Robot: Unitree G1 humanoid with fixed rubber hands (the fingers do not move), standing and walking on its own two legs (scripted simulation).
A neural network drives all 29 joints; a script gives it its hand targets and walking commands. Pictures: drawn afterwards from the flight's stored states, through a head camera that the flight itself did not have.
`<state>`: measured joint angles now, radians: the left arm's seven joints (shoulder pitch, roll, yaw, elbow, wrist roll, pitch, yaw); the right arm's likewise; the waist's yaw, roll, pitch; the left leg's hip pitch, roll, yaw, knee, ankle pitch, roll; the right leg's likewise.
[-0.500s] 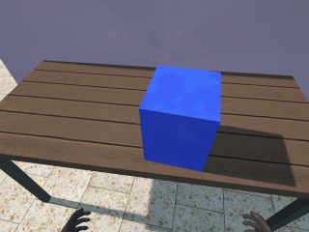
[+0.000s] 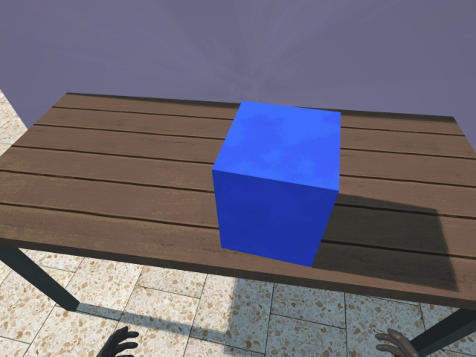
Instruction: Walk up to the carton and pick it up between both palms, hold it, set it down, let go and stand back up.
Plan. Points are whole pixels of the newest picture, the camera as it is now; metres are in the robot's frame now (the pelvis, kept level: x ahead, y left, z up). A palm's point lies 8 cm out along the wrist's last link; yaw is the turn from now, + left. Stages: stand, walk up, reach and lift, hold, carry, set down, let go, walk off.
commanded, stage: stand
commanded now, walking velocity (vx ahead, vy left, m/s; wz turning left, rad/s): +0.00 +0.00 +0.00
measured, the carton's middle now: (276, 184) +0.46 -0.05 +0.02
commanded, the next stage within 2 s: walk up in 0.26 s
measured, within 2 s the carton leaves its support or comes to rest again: neither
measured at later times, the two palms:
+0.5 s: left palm out of the picture +0.13 +0.26 -0.08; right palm out of the picture +0.13 -0.26 -0.08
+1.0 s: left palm out of the picture +0.16 +0.25 -0.07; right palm out of the picture +0.11 -0.28 -0.08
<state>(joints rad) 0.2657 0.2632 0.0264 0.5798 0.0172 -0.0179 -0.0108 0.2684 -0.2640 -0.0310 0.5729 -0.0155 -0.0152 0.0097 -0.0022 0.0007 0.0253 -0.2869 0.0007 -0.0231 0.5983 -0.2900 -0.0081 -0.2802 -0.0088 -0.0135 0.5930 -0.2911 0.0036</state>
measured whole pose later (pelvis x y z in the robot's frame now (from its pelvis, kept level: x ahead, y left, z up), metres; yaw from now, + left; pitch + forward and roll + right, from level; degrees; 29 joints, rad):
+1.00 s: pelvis -0.01 +0.00 +0.00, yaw -7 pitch -1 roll +1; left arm 0.28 0.29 0.04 0.52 0.02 -0.01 -0.01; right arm 0.22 -0.31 -0.02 0.58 -0.01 0.01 0.01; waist 0.00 0.00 0.03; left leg -0.30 0.04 0.09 0.63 -0.31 -0.01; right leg -0.35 0.03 0.10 0.64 -0.28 0.01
